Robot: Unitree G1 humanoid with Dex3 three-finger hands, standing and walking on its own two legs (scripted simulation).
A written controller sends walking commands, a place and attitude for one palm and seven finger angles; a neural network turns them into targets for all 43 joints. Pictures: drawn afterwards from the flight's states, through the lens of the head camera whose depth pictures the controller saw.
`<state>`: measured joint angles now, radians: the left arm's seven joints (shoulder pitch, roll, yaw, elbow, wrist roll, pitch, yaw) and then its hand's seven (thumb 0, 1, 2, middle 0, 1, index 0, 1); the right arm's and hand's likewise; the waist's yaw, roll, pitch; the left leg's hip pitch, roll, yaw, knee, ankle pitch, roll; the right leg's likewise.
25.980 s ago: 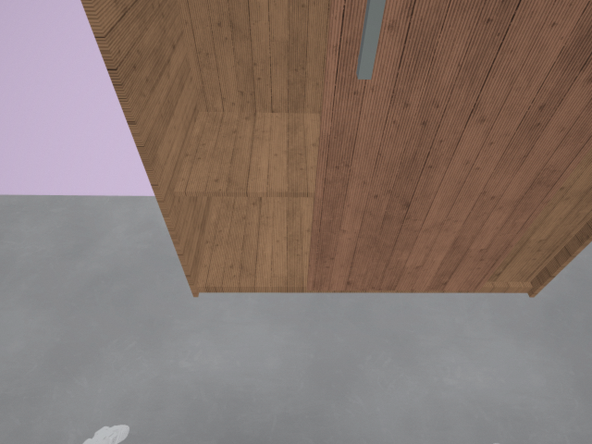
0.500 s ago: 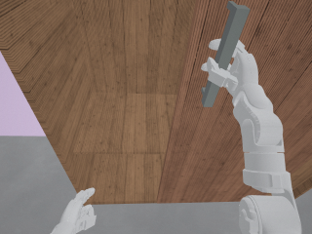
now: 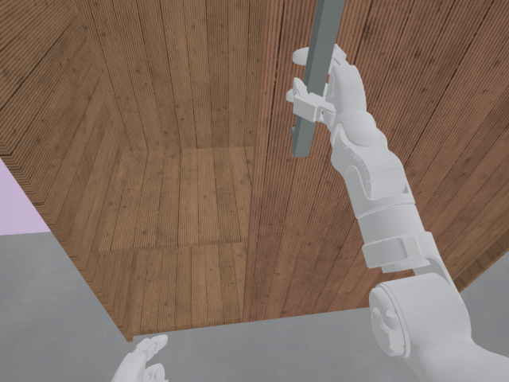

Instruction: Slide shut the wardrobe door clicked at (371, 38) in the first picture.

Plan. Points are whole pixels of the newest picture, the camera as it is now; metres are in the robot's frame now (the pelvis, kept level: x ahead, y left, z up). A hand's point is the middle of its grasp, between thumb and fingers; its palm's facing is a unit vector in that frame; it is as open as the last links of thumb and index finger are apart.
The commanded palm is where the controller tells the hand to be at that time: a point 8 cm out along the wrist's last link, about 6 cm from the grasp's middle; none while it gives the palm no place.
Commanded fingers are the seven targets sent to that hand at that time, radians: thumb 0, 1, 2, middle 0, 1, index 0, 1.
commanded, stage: tug the door sideways, standing still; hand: right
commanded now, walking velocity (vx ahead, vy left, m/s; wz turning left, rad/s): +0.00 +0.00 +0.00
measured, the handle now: (308, 80) +0.48 -0.06 +0.27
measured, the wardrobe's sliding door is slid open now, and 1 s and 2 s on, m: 0.41 0.36 0.14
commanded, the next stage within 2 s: step sideways, sliding the door along in 0.28 s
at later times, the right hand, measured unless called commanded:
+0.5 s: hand (281, 102) +0.42 -0.02 +0.26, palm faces -0.07 +0.99 -0.15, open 6.6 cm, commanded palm +0.41 -0.05 +0.26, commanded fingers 0.00 -0.90 -0.90 0.45 1.40 0.45 1.40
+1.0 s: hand (257, 103) +0.43 +0.02 +0.25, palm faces +0.06 +0.99 -0.09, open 6.5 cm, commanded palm +0.40 +0.04 +0.25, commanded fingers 0.00 -0.90 -0.90 0.45 1.40 0.45 1.40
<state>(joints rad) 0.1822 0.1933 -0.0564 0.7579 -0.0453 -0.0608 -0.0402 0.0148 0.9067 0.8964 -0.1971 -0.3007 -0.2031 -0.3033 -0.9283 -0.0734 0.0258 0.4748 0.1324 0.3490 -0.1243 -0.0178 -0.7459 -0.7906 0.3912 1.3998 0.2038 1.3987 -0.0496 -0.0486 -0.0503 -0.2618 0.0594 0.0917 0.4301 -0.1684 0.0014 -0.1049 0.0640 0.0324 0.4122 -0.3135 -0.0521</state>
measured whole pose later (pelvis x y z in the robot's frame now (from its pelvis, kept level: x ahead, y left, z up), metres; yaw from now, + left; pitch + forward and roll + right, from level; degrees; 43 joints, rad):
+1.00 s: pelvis +0.00 +0.12 -0.02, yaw +1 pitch -3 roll -2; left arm 0.03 0.21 0.06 0.61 -0.05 0.00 -0.04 0.02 0.91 0.90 -0.19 -0.30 -0.20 -0.30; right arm -0.85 -0.19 -0.03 0.12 0.08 -0.03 -0.12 -0.09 -0.68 -0.83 0.46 1.40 0.21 1.28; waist -0.10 0.00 0.29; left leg -0.43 -0.04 -0.01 1.00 -0.45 0.04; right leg -0.25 -0.08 -0.06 0.59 -0.28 0.05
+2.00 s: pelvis +0.00 +0.34 -0.02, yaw +7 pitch -3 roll +2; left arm 0.05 0.16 0.01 0.67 -0.06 0.00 -0.01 0.02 0.91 0.90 -0.20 -0.30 -0.20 -0.30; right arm -0.59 -0.22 -0.11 -0.08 0.04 0.03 -0.13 -0.10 -0.68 -0.83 0.46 1.41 0.17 1.16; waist -0.07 -0.02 0.16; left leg -0.27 0.03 0.05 0.64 -0.30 -0.03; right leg -0.26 -0.24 0.00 0.62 -0.29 0.07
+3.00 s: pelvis -0.02 +0.52 -0.01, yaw +8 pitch -2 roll +1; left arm 0.06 0.19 0.01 0.66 -0.06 0.02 0.00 0.02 0.91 0.90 -0.20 -0.30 -0.20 -0.30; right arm -0.51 -0.34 -0.21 0.03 0.08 0.01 -0.12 -0.10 -0.63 -0.81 0.45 1.40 0.23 1.25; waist -0.04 -0.01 0.09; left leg -0.21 -0.06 0.11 0.52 -0.27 0.08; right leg -0.25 -0.20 0.03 0.66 -0.27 0.06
